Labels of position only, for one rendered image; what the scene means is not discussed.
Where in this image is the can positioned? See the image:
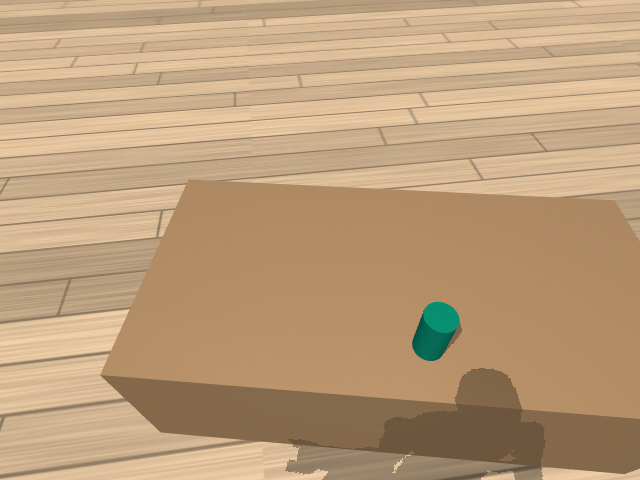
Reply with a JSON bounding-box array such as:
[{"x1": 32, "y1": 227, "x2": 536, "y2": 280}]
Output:
[{"x1": 412, "y1": 302, "x2": 460, "y2": 361}]

